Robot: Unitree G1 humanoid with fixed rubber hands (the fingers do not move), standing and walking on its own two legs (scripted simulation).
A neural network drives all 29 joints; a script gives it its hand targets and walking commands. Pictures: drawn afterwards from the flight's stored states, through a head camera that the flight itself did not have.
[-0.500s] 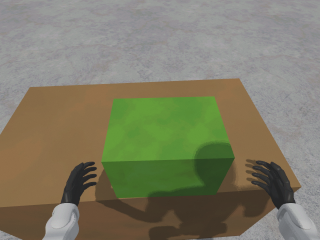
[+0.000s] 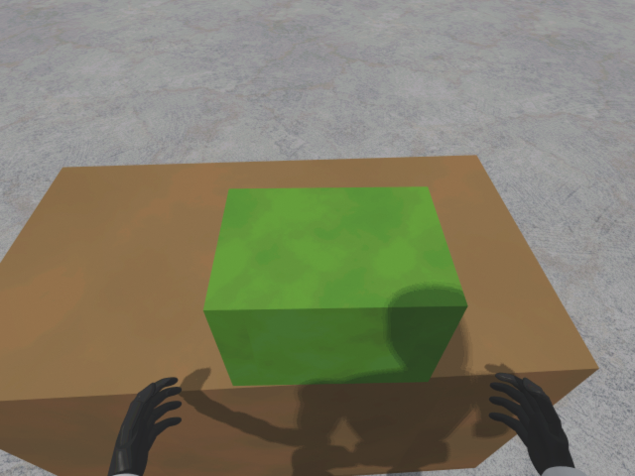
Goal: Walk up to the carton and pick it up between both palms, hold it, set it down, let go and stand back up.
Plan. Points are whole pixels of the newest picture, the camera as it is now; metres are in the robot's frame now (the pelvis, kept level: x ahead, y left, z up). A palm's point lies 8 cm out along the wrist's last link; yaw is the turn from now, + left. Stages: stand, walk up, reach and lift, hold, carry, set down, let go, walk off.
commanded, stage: set down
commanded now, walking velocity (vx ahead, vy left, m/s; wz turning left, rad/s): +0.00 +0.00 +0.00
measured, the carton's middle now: (329, 286) +0.41 +0.00 -0.01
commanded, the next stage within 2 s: let go in 0.76 s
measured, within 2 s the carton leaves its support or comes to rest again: neither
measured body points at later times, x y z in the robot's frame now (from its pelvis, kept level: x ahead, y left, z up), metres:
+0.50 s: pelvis +0.02 +0.00 +0.01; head +0.02 +0.01 +0.46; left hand +0.18 +0.23 -0.07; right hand +0.18 -0.23 -0.08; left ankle +0.02 +0.15 -0.73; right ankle -0.01 -0.13 -0.74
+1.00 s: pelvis +0.03 +0.01 +0.01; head +0.05 +0.01 +0.46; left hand +0.20 +0.23 -0.08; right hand +0.20 -0.23 -0.08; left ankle +0.02 +0.15 -0.73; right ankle -0.01 -0.13 -0.73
